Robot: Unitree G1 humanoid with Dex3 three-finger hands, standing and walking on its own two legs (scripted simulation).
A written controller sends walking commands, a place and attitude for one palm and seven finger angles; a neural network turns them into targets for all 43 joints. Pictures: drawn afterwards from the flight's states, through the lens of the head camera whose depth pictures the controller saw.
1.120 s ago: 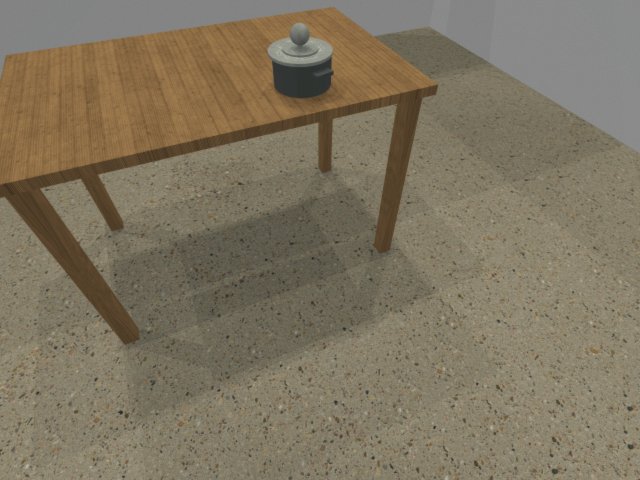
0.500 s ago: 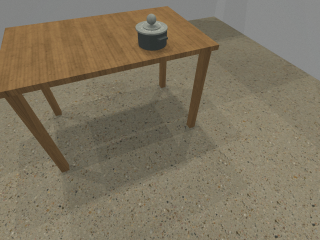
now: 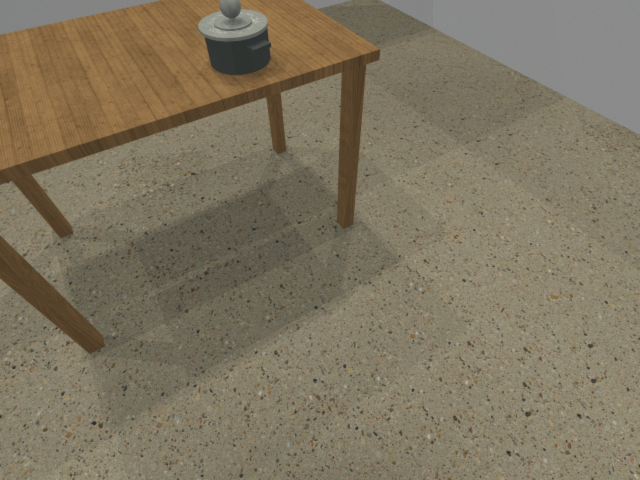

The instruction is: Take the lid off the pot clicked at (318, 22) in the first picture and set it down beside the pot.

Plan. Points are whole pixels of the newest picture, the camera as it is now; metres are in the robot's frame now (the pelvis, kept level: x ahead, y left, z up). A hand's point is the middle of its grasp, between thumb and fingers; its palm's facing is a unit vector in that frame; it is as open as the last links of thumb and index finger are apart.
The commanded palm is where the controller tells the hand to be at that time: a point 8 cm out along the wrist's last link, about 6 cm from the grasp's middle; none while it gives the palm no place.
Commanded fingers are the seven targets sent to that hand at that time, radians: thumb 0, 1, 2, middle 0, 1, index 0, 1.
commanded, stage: walk to a spot facing it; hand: left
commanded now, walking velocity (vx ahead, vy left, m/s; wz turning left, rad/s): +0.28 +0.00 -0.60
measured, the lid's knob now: (230, 6) +1.07 +0.31 +0.11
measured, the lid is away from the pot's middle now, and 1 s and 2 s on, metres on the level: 0.00 0.00 0.00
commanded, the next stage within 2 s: none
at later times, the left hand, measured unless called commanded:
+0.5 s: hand out of the picture +0.09 +0.22 -0.14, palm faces -0.10 -0.97 -0.23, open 7.4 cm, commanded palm none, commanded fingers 0.00 0.90 0.90 -0.20 -0.30 -0.20 -0.30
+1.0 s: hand (294, 268) +0.51 +0.10 -0.16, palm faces -0.59 -0.79 -0.15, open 7.4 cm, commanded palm none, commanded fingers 0.00 0.90 0.90 -0.20 -0.30 -0.20 -0.30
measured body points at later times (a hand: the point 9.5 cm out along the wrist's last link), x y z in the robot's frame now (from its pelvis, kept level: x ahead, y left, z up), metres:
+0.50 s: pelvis +0.11 +0.02 +0.02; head +0.13 +0.02 +0.47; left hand +0.10 +0.27 -0.12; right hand +0.21 -0.24 -0.10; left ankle +0.17 +0.14 -0.69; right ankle +0.01 -0.08 -0.72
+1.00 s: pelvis +0.31 +0.01 +0.01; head +0.36 +0.01 +0.45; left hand +0.54 +0.14 -0.15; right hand +0.08 -0.11 -0.12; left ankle +0.19 +0.13 -0.72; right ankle +0.37 -0.14 -0.67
